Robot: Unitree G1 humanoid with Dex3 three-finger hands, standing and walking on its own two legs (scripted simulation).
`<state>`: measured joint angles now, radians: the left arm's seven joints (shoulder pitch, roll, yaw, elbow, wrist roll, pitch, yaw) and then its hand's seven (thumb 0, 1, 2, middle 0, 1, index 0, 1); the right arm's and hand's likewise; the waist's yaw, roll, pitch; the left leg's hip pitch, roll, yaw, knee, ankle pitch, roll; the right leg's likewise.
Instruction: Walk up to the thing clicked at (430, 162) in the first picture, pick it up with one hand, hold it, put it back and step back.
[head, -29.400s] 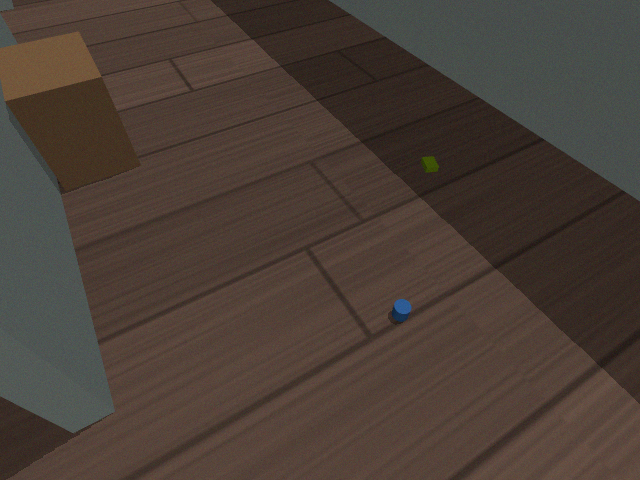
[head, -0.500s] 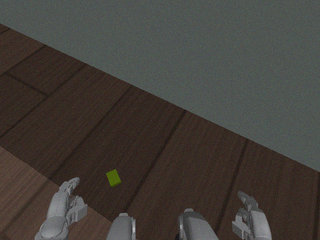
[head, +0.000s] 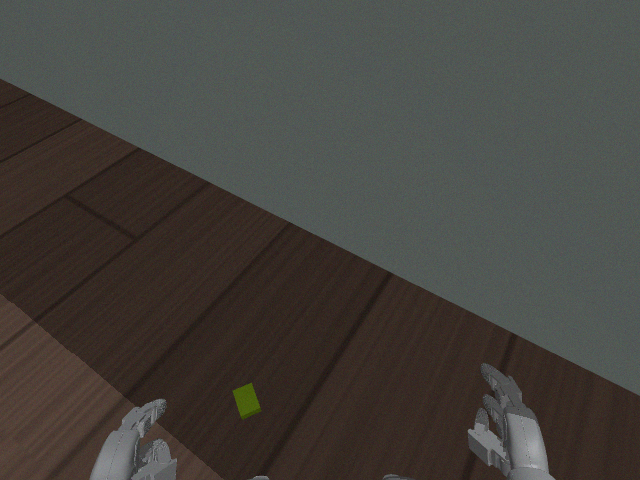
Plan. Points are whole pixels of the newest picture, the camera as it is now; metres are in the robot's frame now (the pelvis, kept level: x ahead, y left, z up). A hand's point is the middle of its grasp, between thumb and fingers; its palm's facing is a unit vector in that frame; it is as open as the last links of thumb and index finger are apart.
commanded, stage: home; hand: left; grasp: from above
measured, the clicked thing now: (246, 400) +0.45 +0.20 -0.70
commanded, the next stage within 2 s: stand in 1.72 s
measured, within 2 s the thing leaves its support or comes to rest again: neither
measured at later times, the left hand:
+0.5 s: hand (176, 468) +0.16 +0.18 -0.05, palm faces +0.04 -0.98 -0.21, open 7.4 cm
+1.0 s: hand (178, 463) +0.16 +0.17 -0.05, palm faces +0.04 -0.98 -0.21, open 7.4 cm
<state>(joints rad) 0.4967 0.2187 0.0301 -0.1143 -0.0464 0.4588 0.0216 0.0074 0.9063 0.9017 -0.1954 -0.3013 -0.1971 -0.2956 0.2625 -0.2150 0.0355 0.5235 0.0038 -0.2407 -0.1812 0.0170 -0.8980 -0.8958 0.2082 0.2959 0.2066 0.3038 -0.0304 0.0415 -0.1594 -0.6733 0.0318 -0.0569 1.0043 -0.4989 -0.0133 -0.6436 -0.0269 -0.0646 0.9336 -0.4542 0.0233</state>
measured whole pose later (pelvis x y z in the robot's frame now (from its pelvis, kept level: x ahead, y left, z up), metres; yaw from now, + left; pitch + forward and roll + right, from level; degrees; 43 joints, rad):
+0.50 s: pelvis +0.00 +0.00 +0.00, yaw +0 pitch +10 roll -2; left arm 0.49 0.22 0.03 -0.12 -0.05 0.46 0.02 0.01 0.91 0.90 -0.20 -0.30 -0.20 -0.30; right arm 0.30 -0.22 0.03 0.55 0.01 -0.24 -0.18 0.02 -0.90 -0.90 0.21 0.30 0.21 0.30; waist -0.04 0.05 -0.15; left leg -0.68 0.04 -0.05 1.01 -0.49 -0.02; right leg -0.65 -0.02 -0.06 0.94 -0.45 0.02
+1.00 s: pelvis +0.00 +0.00 +0.00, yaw +0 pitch +10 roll -2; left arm 0.50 0.22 0.03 -0.13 -0.05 0.46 0.02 0.01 0.91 0.90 -0.20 -0.30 -0.20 -0.30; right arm 0.29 -0.21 0.03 0.55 0.01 -0.25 -0.19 0.02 -0.90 -0.90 0.21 0.30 0.21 0.30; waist -0.03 0.05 -0.16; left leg -0.68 0.04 -0.05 1.01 -0.51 -0.02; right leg -0.66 -0.02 -0.06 0.95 -0.47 0.02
